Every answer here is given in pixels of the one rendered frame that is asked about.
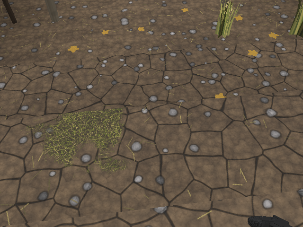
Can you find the robot right hand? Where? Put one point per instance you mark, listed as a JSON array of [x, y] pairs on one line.
[[263, 221]]

